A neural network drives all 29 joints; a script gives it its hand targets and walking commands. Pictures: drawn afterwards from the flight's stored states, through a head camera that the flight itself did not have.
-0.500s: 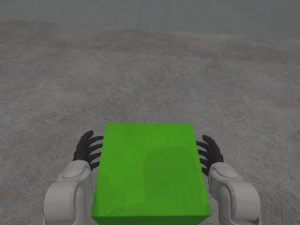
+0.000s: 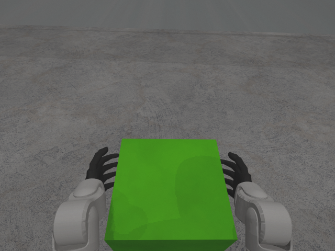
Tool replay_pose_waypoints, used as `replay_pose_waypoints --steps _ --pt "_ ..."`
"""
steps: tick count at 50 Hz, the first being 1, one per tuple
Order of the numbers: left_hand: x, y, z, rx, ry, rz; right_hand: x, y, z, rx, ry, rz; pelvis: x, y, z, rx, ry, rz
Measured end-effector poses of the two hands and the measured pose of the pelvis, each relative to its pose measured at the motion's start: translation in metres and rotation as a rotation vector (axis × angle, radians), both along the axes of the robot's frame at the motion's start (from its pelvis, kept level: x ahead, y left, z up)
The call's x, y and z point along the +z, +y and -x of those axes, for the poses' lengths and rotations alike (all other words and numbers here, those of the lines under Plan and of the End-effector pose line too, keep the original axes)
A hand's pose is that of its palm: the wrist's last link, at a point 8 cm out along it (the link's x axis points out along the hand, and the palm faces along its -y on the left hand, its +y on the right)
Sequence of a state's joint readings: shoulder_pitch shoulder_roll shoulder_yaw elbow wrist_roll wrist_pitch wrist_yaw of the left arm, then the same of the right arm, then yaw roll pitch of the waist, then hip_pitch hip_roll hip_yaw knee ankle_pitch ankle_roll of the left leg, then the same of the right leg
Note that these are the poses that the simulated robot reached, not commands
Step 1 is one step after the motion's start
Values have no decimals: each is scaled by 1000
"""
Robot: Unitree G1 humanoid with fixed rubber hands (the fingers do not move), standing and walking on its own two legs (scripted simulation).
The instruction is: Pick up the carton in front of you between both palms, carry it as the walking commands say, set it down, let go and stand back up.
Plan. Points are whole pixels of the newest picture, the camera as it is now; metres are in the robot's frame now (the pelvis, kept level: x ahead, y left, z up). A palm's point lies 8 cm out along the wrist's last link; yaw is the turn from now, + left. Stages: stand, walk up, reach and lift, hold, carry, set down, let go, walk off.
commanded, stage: carry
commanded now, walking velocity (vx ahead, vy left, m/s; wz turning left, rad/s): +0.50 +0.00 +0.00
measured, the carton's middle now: (168, 204) +0.24 +0.00 +0.01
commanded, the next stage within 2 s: none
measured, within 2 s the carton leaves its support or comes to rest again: neither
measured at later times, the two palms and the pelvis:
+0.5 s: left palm (117, 98) +0.56 +0.16 +0.09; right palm (211, 101) +0.53 -0.14 +0.09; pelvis +0.29 +0.02 +0.01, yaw -3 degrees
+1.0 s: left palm (129, 70) +0.69 +0.13 +0.12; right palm (214, 73) +0.67 -0.17 +0.11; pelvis +0.43 -0.01 +0.02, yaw -3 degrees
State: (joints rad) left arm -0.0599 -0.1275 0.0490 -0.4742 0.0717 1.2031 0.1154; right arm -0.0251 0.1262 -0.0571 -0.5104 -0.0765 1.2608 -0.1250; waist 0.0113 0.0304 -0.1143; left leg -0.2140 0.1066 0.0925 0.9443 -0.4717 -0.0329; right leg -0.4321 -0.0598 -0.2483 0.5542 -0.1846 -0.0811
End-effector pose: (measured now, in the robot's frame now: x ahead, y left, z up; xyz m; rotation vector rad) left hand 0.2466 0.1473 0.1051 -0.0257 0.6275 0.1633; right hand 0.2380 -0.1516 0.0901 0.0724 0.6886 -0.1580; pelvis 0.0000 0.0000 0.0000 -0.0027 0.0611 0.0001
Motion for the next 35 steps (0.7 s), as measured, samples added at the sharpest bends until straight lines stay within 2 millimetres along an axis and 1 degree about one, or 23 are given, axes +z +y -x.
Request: replay_pose_waypoints --steps 3,7,11,15,18,20,22,24,27,31,35 --pt "-1 0 -26 38 49 8 1 0 -36 38 48 8 12 -8 -31 13 8 -15" --pt "7 0 -67 62 47 15 10 -1 -83 63 45 18 23 -14 -75 7 17 -32" --pt "17 -4 -119 41 4 18 19 -4 -129 42 3 20 26 -13 -126 -5 16 -36" --pt "21 -5 -181 -2 -34 20 24 -5 -178 -1 -35 23 20 -4 -181 -14 9 -30" --pt "15 1 -229 -26 -51 26 19 1 -219 -25 -53 28 8 6 -226 -24 -2 -20" --pt "4 7 -261 -36 -52 36 12 7 -248 -35 -53 38 -2 14 -255 -43 -8 -14" --pt "-7 10 -286 -37 -3 55 5 10 -271 -36 -5 56 -1 17 -272 -46 0 -23" --pt "-14 10 -304 -43 47 60 0 10 -287 -42 45 61 5 18 -286 -54 6 -14" --pt "-15 6 -325 -55 72 62 1 7 -305 -54 72 65 13 17 -306 -61 10 -6" --pt "-6 -2 -352 -57 25 57 8 -1 -331 -54 25 63 14 10 -333 -47 -11 -17" --pt "10 -9 -376 -50 -19 30 17 -8 -359 -49 -20 50 14 2 -367 -43 -7 -17"
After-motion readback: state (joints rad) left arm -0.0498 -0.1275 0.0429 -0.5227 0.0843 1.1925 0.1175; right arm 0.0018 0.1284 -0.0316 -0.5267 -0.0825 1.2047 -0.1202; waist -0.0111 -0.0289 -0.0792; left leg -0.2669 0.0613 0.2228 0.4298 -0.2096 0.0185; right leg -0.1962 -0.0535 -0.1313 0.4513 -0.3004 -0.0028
